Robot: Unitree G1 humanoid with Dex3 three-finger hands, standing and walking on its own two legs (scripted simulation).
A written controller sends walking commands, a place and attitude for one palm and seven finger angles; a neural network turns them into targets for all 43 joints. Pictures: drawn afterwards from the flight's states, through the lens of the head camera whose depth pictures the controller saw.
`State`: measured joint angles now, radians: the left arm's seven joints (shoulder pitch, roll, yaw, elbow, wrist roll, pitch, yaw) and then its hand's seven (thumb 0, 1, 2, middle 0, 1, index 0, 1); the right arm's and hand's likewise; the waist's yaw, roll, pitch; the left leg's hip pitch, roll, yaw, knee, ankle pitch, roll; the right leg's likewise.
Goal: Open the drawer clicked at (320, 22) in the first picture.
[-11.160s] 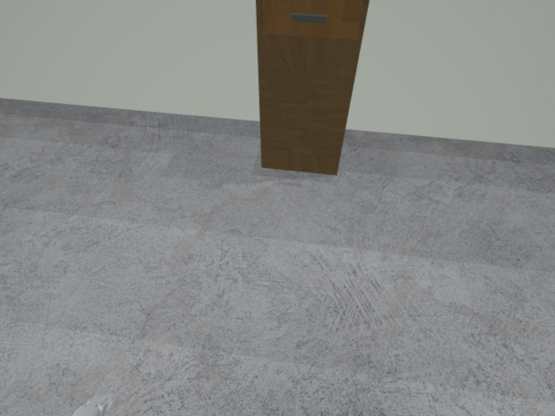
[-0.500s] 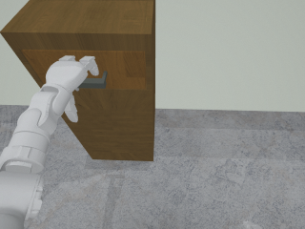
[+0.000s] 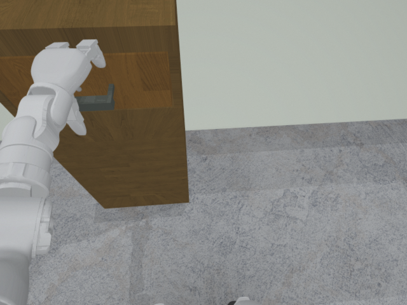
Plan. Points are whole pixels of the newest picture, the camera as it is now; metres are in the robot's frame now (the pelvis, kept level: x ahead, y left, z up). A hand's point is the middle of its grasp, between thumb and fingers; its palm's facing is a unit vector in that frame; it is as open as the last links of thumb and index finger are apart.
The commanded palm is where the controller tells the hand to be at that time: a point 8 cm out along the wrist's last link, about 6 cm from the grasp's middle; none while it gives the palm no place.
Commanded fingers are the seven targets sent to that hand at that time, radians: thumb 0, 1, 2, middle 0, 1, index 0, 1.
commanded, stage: move the hooked fingers above the handle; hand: left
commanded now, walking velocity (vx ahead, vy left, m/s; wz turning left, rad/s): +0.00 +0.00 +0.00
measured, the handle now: (84, 96) +0.55 +0.24 +0.05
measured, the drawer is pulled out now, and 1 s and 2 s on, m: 0.00 0.00 0.00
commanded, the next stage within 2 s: none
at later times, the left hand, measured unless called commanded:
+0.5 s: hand (71, 98) +0.49 +0.24 +0.11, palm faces -0.03 -0.04 -1.00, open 13.8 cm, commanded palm +0.48 +0.25 +0.17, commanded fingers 0.00 -0.50 0.30 -0.30 -1.20 -0.30 -1.20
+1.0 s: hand (74, 103) +0.49 +0.23 +0.09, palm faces -0.11 -0.01 -0.99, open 13.8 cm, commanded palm +0.48 +0.25 +0.16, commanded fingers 0.00 -0.50 0.30 -0.30 -1.20 -0.30 -1.20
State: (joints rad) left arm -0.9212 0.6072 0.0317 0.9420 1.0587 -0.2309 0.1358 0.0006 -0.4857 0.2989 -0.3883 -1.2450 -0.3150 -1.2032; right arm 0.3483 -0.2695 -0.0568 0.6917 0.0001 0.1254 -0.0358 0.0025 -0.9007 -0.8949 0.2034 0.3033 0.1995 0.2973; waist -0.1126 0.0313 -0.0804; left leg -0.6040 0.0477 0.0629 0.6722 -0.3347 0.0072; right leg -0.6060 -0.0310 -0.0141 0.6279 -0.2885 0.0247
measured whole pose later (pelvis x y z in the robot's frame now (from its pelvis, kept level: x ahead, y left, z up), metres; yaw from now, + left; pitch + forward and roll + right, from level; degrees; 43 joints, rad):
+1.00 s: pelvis +0.00 -0.01 +0.00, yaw +0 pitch +15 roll -1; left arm -0.89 0.62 0.00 1.00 1.05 -0.18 0.05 0.00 -0.49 0.30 -0.33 -1.20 -0.31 -1.21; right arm 0.36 -0.26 -0.04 0.68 0.01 0.13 -0.05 0.00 -0.90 -0.89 0.21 0.30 0.20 0.30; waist -0.10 0.05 -0.08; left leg -0.58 0.06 0.05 0.64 -0.33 -0.01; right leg -0.58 -0.02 -0.02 0.61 -0.29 0.01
